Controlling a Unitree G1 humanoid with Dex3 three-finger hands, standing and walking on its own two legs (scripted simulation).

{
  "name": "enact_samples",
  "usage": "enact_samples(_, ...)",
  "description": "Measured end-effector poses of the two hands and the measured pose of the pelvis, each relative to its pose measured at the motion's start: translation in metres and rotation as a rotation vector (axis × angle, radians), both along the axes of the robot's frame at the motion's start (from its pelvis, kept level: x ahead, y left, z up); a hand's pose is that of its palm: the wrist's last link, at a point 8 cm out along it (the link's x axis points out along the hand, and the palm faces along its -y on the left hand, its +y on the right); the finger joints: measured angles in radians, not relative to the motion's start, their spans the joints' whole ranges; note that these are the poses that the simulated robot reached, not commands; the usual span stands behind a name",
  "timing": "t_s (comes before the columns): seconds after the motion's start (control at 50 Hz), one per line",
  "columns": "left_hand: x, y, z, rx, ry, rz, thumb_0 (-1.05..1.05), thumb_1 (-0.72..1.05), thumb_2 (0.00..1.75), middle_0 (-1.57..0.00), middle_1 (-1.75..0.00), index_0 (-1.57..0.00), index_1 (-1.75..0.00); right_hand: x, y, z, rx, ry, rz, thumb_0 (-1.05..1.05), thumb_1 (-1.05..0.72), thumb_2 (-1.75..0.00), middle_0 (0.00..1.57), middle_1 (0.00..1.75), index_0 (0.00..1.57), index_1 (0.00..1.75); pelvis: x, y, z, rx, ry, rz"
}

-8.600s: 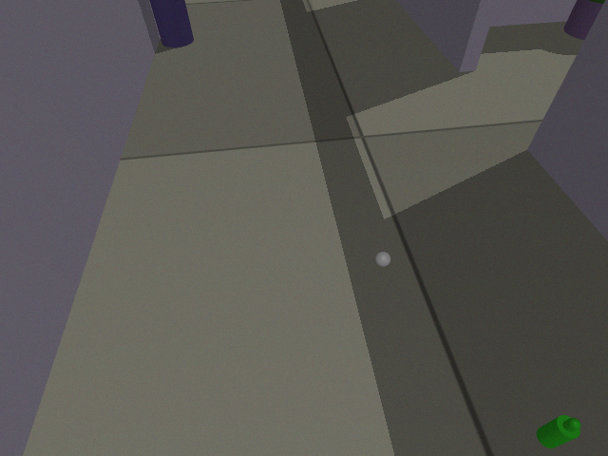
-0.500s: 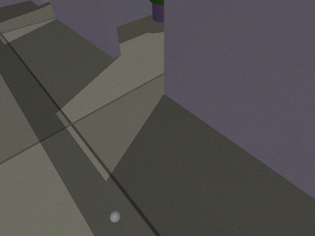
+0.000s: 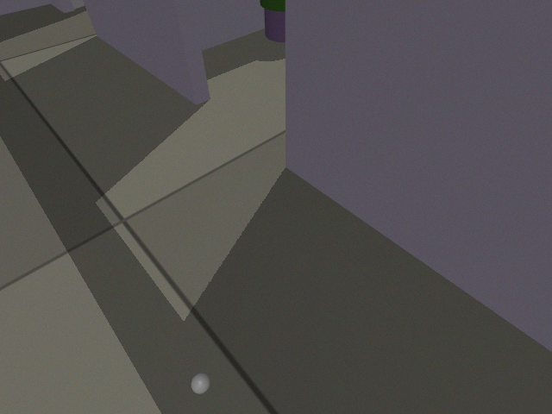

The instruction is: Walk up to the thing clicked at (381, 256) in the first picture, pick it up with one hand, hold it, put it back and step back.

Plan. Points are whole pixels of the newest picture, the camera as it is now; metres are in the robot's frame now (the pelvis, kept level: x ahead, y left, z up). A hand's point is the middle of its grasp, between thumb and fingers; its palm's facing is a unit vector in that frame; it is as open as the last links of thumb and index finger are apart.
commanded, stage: rise first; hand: left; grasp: from above
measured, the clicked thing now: (200, 383) +0.37 +0.31 -0.75
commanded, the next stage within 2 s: none
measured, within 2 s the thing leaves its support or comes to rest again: neither
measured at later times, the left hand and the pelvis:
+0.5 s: hand out of the picture +0.15 +0.26 -0.19, palm faces -0.09 -0.91 -0.40, open 12.2 cm; pelvis -0.02 +0.01 -0.04, yaw -2 degrees
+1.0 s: hand out of the picture +0.12 +0.28 -0.26, palm faces -0.21 -0.83 -0.51, open 14.2 cm; pelvis -0.03 +0.01 -0.13, yaw -2 degrees
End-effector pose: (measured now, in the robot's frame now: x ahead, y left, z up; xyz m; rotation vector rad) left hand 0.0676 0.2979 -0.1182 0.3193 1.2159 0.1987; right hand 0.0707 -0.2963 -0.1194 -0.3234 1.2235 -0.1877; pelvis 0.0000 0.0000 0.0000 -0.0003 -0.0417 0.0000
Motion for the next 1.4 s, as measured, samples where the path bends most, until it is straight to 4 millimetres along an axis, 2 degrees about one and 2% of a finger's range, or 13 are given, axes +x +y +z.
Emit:
enact_samples(0.12,0.000,-0.001,0.000,-0.003,-0.006,0.012,0.01,0.90,0.90,-0.20,-0.31,-0.21,-0.31,-0.002,0.001,0.000,0.000,-0.006,-0.008,0.01,-0.91,-0.90,0.20,0.30,0.20,0.30,-0.001,0.001,-0.001,0.000,0.016,0.000)
enact_samples(0.2,0.028,-0.005,-0.003,-0.011,-0.092,0.035,0.01,0.81,0.93,-0.20,-0.40,-0.20,-0.40,0.004,0.013,-0.003,0.019,-0.096,-0.008,0.01,-0.91,-0.90,0.20,0.30,0.20,0.30,-0.010,0.001,-0.007,-0.002,0.063,0.004)
enact_samples(0.3,0.069,-0.002,-0.014,-0.011,-0.130,-0.034,0.01,0.56,0.94,-0.16,-0.61,-0.16,-0.62,0.001,0.029,-0.012,0.050,-0.139,-0.028,0.01,-0.90,-0.90,0.20,0.30,0.20,0.30,-0.018,-0.001,-0.019,-0.003,0.143,-0.008)
enact_samples(0.38,0.082,0.001,-0.019,0.018,-0.146,-0.074,0.01,0.30,0.95,-0.11,-0.80,-0.13,-0.80,-0.005,0.038,-0.018,0.066,-0.156,-0.054,0.01,-0.90,-0.90,0.20,0.30,0.20,0.30,-0.017,0.001,-0.028,-0.004,0.175,-0.020)
enact_samples(0.52,0.072,0.007,-0.039,0.063,-0.071,-0.106,0.00,-0.17,0.97,-0.07,-0.98,-0.08,-0.97,0.002,0.043,-0.030,0.069,-0.216,-0.050,0.01,-0.88,-0.89,0.20,0.30,0.20,0.30,-0.017,0.009,-0.047,-0.012,0.230,-0.026)
enact_samples(0.64,0.062,0.012,-0.060,0.088,-0.089,-0.131,0.00,-0.40,0.98,-0.06,-1.03,-0.08,-1.02,0.024,0.045,-0.043,0.043,-0.284,-0.005,0.01,-0.87,-0.89,0.20,0.29,0.20,0.30,-0.020,0.012,-0.070,-0.017,0.286,-0.028)
enact_samples(0.86,0.057,0.018,-0.083,0.144,-0.091,-0.209,0.00,-0.53,0.99,-0.07,-1.05,-0.07,-1.05,0.064,0.058,-0.068,0.050,-0.390,0.067,0.01,-0.89,-0.90,0.20,0.30,0.20,0.30,-0.021,0.014,-0.105,-0.030,0.368,-0.023)
enact_samples(1.04,0.055,0.019,-0.105,0.186,-0.090,-0.269,0.00,-0.53,0.97,-0.07,-1.06,-0.07,-1.06,0.076,0.062,-0.097,0.074,-0.435,0.103,0.01,-0.89,-0.89,0.20,0.30,0.20,0.30,-0.029,0.011,-0.135,-0.033,0.427,-0.019)
enact_samples(1.12,0.059,0.027,-0.127,0.228,-0.079,-0.327,0.00,-0.52,0.96,-0.06,-1.07,-0.07,-1.06,0.077,0.059,-0.119,0.074,-0.435,0.130,0.01,-0.88,-0.89,0.20,0.30,0.20,0.30,-0.036,0.009,-0.156,-0.032,0.467,-0.016)
enact_samples(1.2,0.074,0.039,-0.160,0.290,-0.092,-0.425,0.00,-0.50,0.96,-0.06,-1.08,-0.07,-1.07,0.075,0.050,-0.153,0.059,-0.417,0.158,0.01,-0.87,-0.89,0.20,0.30,0.20,0.30,-0.045,0.005,-0.188,-0.029,0.522,-0.016)
enact_samples(1.3,0.105,0.047,-0.204,0.364,-0.164,-0.607,0.00,-0.49,0.96,-0.05,-1.09,-0.07,-1.07,0.066,0.035,-0.212,0.037,-0.363,0.174,0.01,-0.86,-0.89,0.20,0.30,0.20,0.30,-0.057,0.003,-0.239,-0.032,0.590,-0.021)
enact_samples(1.4,0.138,0.050,-0.246,0.463,-0.239,-0.734,0.00,-0.50,0.97,-0.06,-1.09,-0.07,-1.08,0.046,0.026,-0.277,0.034,-0.277,0.160,0.01,-0.86,-0.89,0.20,0.30,0.20,0.30,-0.072,0.003,-0.291,-0.036,0.624,-0.035)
